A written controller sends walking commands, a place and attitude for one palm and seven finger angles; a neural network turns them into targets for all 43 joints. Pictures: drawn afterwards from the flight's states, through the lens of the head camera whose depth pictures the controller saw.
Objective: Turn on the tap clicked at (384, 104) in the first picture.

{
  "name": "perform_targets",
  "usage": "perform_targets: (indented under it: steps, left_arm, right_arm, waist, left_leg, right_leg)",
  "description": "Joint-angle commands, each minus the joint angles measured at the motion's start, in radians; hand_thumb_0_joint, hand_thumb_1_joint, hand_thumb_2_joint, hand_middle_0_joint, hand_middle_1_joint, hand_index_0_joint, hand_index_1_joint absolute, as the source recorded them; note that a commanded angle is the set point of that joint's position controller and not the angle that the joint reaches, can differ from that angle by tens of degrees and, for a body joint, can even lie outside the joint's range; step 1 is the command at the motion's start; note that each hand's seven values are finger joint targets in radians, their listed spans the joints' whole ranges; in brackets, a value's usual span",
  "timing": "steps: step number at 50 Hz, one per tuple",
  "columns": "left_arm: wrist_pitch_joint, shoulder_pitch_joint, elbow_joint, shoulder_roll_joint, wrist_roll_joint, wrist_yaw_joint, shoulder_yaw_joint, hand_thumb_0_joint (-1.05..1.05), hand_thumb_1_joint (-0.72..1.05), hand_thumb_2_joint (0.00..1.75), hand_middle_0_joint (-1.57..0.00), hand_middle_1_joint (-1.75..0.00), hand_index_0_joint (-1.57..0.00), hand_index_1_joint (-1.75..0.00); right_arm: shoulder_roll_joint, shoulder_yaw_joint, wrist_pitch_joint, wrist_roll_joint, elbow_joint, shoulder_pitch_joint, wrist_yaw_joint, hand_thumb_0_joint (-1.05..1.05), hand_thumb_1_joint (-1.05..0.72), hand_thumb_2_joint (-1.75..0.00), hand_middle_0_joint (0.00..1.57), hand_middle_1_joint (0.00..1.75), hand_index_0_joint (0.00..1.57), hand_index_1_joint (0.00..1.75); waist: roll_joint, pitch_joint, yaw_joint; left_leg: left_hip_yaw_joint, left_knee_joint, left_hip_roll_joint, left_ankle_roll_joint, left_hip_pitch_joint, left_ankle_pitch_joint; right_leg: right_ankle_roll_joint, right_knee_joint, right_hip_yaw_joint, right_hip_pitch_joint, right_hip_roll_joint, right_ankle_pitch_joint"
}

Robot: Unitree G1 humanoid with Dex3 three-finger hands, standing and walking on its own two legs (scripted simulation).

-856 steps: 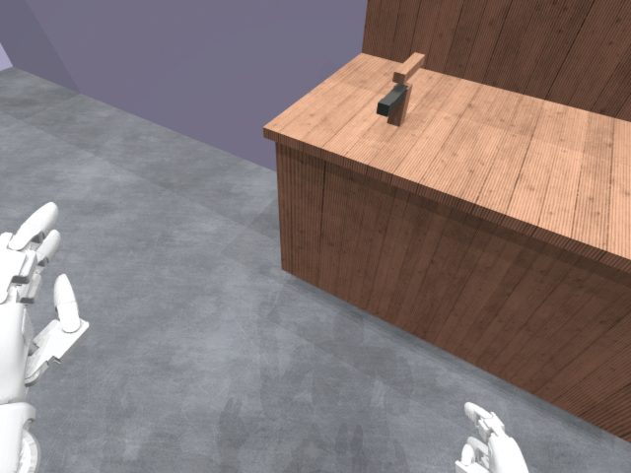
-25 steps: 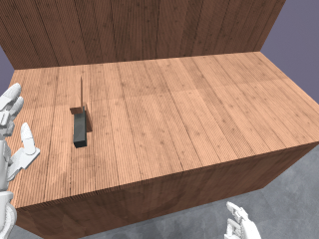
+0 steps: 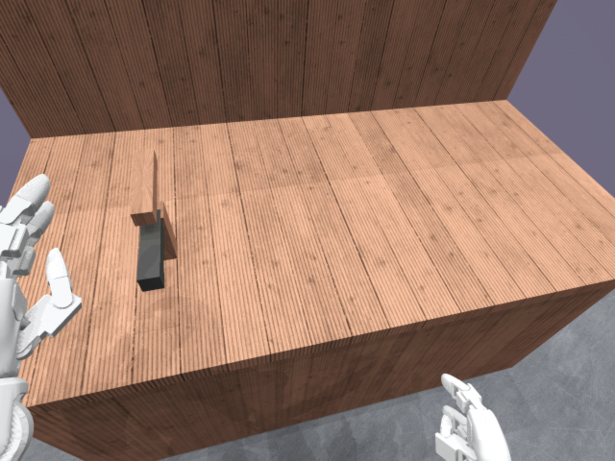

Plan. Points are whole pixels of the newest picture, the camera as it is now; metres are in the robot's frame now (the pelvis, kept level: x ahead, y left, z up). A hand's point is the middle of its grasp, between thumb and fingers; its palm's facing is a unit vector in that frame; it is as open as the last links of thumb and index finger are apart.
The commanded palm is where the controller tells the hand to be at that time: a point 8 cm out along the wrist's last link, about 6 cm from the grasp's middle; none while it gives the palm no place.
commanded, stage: look again from close up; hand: left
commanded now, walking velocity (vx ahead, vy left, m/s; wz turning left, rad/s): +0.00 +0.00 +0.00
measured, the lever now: (151, 276) +0.32 +0.25 +0.04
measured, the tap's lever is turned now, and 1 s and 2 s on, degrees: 0 0 0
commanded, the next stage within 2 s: shuffle to correct the standing spot in 0.18 s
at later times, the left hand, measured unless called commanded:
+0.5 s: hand (99, 303) +0.21 +0.23 +0.16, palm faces +0.37 -0.86 -0.35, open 7.4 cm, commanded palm +0.16 +0.26 +0.17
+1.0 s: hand (169, 311) +0.22 +0.16 +0.16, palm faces +0.31 -0.87 -0.38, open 7.4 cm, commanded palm +0.16 +0.20 +0.17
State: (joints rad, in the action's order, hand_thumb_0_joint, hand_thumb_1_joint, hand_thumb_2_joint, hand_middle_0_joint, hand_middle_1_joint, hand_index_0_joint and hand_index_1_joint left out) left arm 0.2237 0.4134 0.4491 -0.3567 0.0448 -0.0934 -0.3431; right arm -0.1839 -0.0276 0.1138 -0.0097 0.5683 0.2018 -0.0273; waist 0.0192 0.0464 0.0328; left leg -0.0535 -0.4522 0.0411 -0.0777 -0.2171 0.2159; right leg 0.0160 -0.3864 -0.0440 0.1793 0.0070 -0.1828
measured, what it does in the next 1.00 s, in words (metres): shifts its weight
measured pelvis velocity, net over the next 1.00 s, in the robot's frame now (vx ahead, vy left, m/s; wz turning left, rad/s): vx -0.01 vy -0.07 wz -0.02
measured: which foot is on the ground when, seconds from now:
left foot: down 0.00-1.00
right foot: down 0.00-1.00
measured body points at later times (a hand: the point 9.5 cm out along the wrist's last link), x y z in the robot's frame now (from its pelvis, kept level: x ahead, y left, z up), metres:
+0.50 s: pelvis +0.00 -0.02 +0.00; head +0.01 +0.00 +0.45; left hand +0.19 +0.27 +0.18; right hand +0.17 -0.24 -0.07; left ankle +0.02 +0.06 -0.74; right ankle +0.02 -0.13 -0.74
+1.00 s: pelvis -0.01 -0.07 +0.00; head +0.02 -0.07 +0.44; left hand +0.19 +0.21 +0.18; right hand +0.16 -0.31 -0.08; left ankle +0.02 +0.06 -0.74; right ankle +0.02 -0.13 -0.74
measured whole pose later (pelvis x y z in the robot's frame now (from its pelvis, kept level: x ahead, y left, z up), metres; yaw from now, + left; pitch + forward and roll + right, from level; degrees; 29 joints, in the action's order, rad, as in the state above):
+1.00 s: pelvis -0.01 -0.07 +0.00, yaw -1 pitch +1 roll -1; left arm 0.16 0.46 0.51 -0.38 0.10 -0.08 -0.36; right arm -0.21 0.01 0.10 -0.02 0.56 0.21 -0.04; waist 0.00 0.04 0.01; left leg -0.03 -0.52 -0.06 0.02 -0.30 0.23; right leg -0.09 -0.42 -0.07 0.25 -0.10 -0.19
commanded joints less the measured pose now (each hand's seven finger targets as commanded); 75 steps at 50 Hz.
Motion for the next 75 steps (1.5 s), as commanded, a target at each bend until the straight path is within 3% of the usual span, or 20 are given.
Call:
perform_targets:
  steps: [1,4,5,6,13,15,19,20,24,25,29,30,34,35,39,40,46,53,64,75]
  left_arm:
    - [0.061,-0.086,0.225,-0.161,0.002,-0.021,-0.099,0.0,0.9,0.9,-0.2,-0.3,-0.2,-0.3]
    - [0.061,-0.075,0.239,-0.191,0.001,-0.025,-0.129,0.0,0.9,0.9,-0.2,-0.3,-0.2,-0.3]
    - [0.064,-0.071,0.215,-0.148,0.005,-0.019,-0.09,0.0,0.9,0.9,-0.2,-0.3,-0.2,-0.3]
    - [0.065,-0.075,0.233,-0.167,0.003,-0.021,-0.102,0.0,0.9,0.9,-0.2,-0.3,-0.2,-0.3]
    - [0.06,-0.055,0.194,-0.166,0.005,-0.021,-0.106,0.0,0.9,0.9,-0.2,-0.3,-0.2,-0.3]
    - [0.058,-0.051,0.179,-0.15,0.01,-0.018,-0.095,0.0,0.9,0.9,-0.2,-0.3,-0.2,-0.3]
    - [0.053,-0.085,0.223,-0.192,0.013,-0.02,-0.125,0.0,0.9,0.9,-0.2,-0.3,-0.2,-0.3]
    - [0.051,-0.081,0.193,-0.158,0.019,-0.014,-0.098,0.0,0.9,0.9,-0.2,-0.3,-0.2,-0.3]
    - [0.045,-0.091,0.23,-0.185,0.018,-0.015,-0.12,0.0,0.9,0.9,-0.2,-0.3,-0.2,-0.3]
    - [0.044,-0.087,0.215,-0.155,0.023,-0.009,-0.095,0.0,0.9,0.9,-0.2,-0.3,-0.2,-0.3]
    - [0.038,-0.071,0.264,-0.193,0.025,-0.009,-0.13,0.0,0.9,0.9,-0.2,-0.3,-0.2,-0.3]
    - [0.038,-0.061,0.25,-0.163,0.03,-0.002,-0.105,0.0,0.9,0.9,-0.2,-0.3,-0.2,-0.3]
    - [0.027,-0.023,0.268,-0.198,0.035,0.001,-0.143,0.0,0.9,0.9,-0.2,-0.3,-0.2,-0.3]
    - [0.024,-0.022,0.243,-0.169,0.041,0.007,-0.118,0.0,0.9,0.9,-0.2,-0.3,-0.2,-0.3]
    - [0.013,-0.013,0.255,-0.203,0.046,0.002,-0.151,0.0,0.9,0.9,-0.2,-0.3,-0.2,-0.3]
    - [0.012,-0.02,0.235,-0.173,0.05,0.005,-0.121,0.0,0.9,0.9,-0.2,-0.3,-0.2,-0.3]
    - [0.001,-0.043,0.27,-0.195,0.054,-0.004,-0.13,0.0,0.9,0.9,-0.2,-0.3,-0.2,-0.3]
    - [-0.002,0.011,0.265,-0.198,0.048,-0.038,-0.142,0.0,0.9,0.9,-0.2,-0.3,-0.2,-0.3]
    - [-0.015,0.019,0.227,-0.193,0.033,-0.043,-0.128,0.0,0.9,0.9,-0.2,-0.3,-0.2,-0.3]
    - [-0.011,-0.018,0.235,-0.169,0.025,-0.031,-0.098,0.0,0.9,0.9,-0.2,-0.3,-0.2,-0.3]
  right_arm:
    - [-0.138,0.058,0.053,-0.003,-0.158,-0.084,-0.015,0.0,-0.9,-0.9,0.2,0.3,0.2,0.3]
    - [-0.138,0.056,0.056,-0.009,-0.154,-0.097,-0.016,0.0,-0.9,-0.9,0.2,0.3,0.2,0.3]
    - [-0.141,0.053,0.053,-0.002,-0.149,-0.087,-0.016,0.0,-0.9,-0.9,0.2,0.3,0.2,0.3]
    - [-0.14,0.059,0.057,-0.004,-0.153,-0.085,-0.017,0.0,-0.9,-0.9,0.2,0.3,0.2,0.3]
    - [-0.144,0.061,0.056,-0.005,-0.148,-0.077,-0.021,0.0,-0.9,-0.9,0.2,0.3,0.2,0.3]
    - [-0.143,0.055,0.053,-0.003,-0.141,-0.081,-0.021,0.0,-0.9,-0.9,0.2,0.3,0.2,0.3]
    - [-0.134,0.058,0.056,-0.013,-0.15,-0.1,-0.022,0.0,-0.9,-0.9,0.2,0.3,0.2,0.3]
    - [-0.138,0.057,0.051,-0.006,-0.146,-0.087,-0.022,0.0,-0.9,-0.9,0.2,0.3,0.2,0.3]
    - [-0.131,0.063,0.052,-0.013,-0.158,-0.101,-0.015,0.0,-0.9,-0.9,0.2,0.3,0.2,0.3]
    - [-0.135,0.061,0.049,-0.006,-0.155,-0.088,-0.013,0.0,-0.9,-0.9,0.2,0.3,0.2,0.3]
    - [-0.129,0.068,0.051,-0.012,-0.165,-0.092,-0.008,0.0,-0.9,-0.9,0.2,0.3,0.2,0.3]
    - [-0.133,0.067,0.047,-0.005,-0.164,-0.083,-0.008,0.0,-0.9,-0.9,0.2,0.3,0.2,0.3]
    - [-0.129,0.073,0.047,-0.01,-0.174,-0.088,-0.01,0.0,-0.9,-0.9,0.2,0.3,0.2,0.3]
    - [-0.135,0.071,0.042,-0.002,-0.169,-0.079,-0.01,0.0,-0.9,-0.9,0.2,0.3,0.2,0.3]
    - [-0.132,0.076,0.042,-0.01,-0.172,-0.09,-0.015,0.0,-0.9,-0.9,0.2,0.3,0.2,0.3]
    - [-0.137,0.074,0.039,-0.003,-0.166,-0.08,-0.017,0.0,-0.9,-0.9,0.2,0.3,0.2,0.3]
    - [-0.14,0.086,0.041,-0.008,-0.167,-0.079,-0.024,0.0,-0.9,-0.9,0.2,0.3,0.2,0.3]
    - [-0.134,0.072,0.035,-0.018,-0.156,-0.082,-0.024,0.0,-0.9,-0.9,0.2,0.3,0.2,0.3]
    - [-0.14,0.061,0.021,-0.02,-0.139,-0.114,-0.028,0.0,-0.9,-0.9,0.2,0.3,0.2,0.3]
    - [-0.135,0.051,0.01,-0.007,-0.151,-0.098,-0.027,0.0,-0.9,-0.9,0.2,0.3,0.2,0.3]
  waist:
    - [-0.071,-0.14,-0.014]
    - [-0.084,-0.143,-0.012]
    - [-0.09,-0.136,-0.015]
    - [-0.106,-0.139,-0.015]
    - [-0.063,-0.121,-0.015]
    - [-0.049,-0.122,-0.016]
    - [-0.088,-0.121,-0.014]
    - [-0.078,-0.118,-0.016]
    - [-0.111,-0.119,-0.014]
    - [-0.105,-0.123,-0.016]
    - [-0.115,-0.147,-0.015]
    - [-0.124,-0.149,-0.016]
    - [-0.098,-0.163,-0.014]
    - [-0.095,-0.156,-0.017]
    - [-0.071,-0.15,-0.016]
    - [-0.063,-0.144,-0.021]
    - [-0.036,-0.138,-0.023]
    - [-0.027,-0.164,-0.023]
    - [-0.024,-0.161,-0.017]
    - [-0.064,-0.151,-0.022]
  left_leg:
    - [0.145,0.126,-0.126,0.074,-0.026,-0.038]
    - [0.147,0.121,-0.123,0.074,-0.026,-0.044]
    - [0.144,0.127,-0.12,0.07,-0.028,-0.036]
    - [0.148,0.125,-0.122,0.07,-0.024,-0.035]
    - [0.148,0.13,-0.126,0.06,-0.033,0.017]
    - [0.148,0.136,-0.122,0.061,-0.031,0.0]
    - [0.155,0.154,-0.142,0.076,-0.006,-0.049]
    - [0.156,0.167,-0.147,0.075,-0.019,-0.038]
    - [0.153,0.163,-0.166,0.075,-0.012,-0.033]
    - [0.16,0.173,-0.17,0.073,-0.026,-0.023]
    - [0.147,0.133,-0.18,0.075,-0.001,-0.098]
    - [0.146,0.137,-0.183,0.071,-0.01,-0.098]
    - [0.136,0.091,-0.195,0.067,0.007,-0.151]
    - [0.131,0.092,-0.192,0.063,-0.012,-0.124]
    - [0.118,0.06,-0.184,0.057,-0.014,-0.047]
    - [0.107,0.052,-0.174,0.056,-0.027,-0.018]
    - [0.083,-0.012,-0.144,0.055,-0.011,0.042]
    - [0.08,-0.09,-0.1,0.048,0.013,0.024]
    - [0.096,0.006,-0.134,0.037,0.052,-0.19]
    - [0.136,0.078,-0.144,0.04,0.046,-0.179]
  right_leg:
    - [-0.037,0.037,0.07,-0.09,0.055,0.1]
    - [-0.037,0.037,0.068,-0.09,0.055,0.096]
    - [-0.037,0.043,0.064,-0.078,0.052,0.085]
    - [-0.039,0.04,0.073,-0.081,0.054,0.09]
    - [-0.037,0.062,0.085,-0.059,0.058,0.044]
    - [-0.034,0.066,0.072,-0.055,0.046,0.048]
    - [-0.026,0.047,0.064,-0.055,0.03,0.071]
    - [-0.023,0.046,0.055,-0.056,0.023,0.06]
    - [-0.023,0.035,0.06,-0.05,0.021,0.057]
    - [-0.021,0.031,0.054,-0.056,0.014,0.05]
    - [-0.024,0.018,0.055,-0.051,0.018,0.09]
    - [-0.022,0.015,0.051,-0.049,0.014,0.087]
    - [-0.026,0.009,0.061,-0.036,0.026,0.123]
    - [-0.023,0.017,0.062,-0.031,0.024,0.115]
    - [-0.03,0.039,0.094,-0.003,0.04,0.096]
    - [-0.027,0.051,0.095,0.008,0.041,0.078]
    - [-0.031,0.092,0.149,0.074,0.072,-0.003]
    - [-0.016,0.159,0.228,0.074,0.137,-0.081]
    - [0.004,0.06,0.131,-0.053,0.099,0.287]
    - [-0.039,0.062,0.11,-0.076,0.078,0.204]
